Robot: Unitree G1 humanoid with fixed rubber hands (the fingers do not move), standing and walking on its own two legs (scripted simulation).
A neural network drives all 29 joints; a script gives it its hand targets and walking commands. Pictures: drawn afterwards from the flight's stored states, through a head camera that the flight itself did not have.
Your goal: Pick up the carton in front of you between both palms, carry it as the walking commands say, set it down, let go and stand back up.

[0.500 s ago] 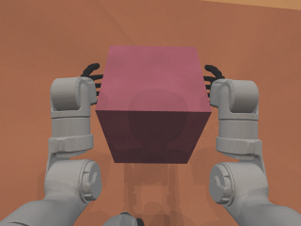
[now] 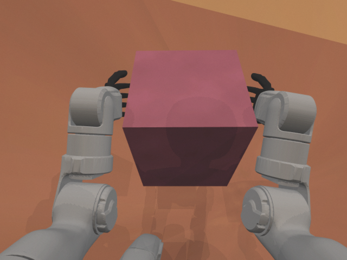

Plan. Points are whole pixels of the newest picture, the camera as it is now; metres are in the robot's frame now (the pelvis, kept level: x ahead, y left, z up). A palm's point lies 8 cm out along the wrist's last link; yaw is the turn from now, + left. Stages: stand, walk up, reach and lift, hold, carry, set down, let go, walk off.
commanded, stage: carry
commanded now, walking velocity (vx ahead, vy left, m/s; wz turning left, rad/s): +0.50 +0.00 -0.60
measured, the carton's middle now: (185, 124) +0.39 +0.05 +0.08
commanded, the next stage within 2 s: none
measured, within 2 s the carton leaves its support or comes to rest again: neither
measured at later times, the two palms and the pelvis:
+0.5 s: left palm out of the picture +0.74 +0.03 +0.21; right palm (327, 34) +0.62 -0.25 +0.21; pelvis +0.32 +0.02 +0.02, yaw -17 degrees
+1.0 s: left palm out of the picture +1.06 -0.07 +0.26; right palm out of the picture +0.96 -0.36 +0.25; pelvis +0.65 -0.08 +0.07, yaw -18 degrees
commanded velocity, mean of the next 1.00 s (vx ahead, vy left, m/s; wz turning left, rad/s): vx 0.50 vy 0.00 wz -0.12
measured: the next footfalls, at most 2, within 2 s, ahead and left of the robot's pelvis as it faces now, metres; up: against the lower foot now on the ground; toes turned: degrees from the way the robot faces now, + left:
left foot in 0.14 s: +0.24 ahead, +0.14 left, +0.02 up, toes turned -2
right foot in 0.54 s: +0.52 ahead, -0.11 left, +0.07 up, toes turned -26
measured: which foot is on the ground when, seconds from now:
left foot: up 0.00-0.12, down 0.14-0.56, up 0.58-0.96, down 0.98-1.00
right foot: down 0.00-0.14, up 0.16-0.52, down 0.54-1.00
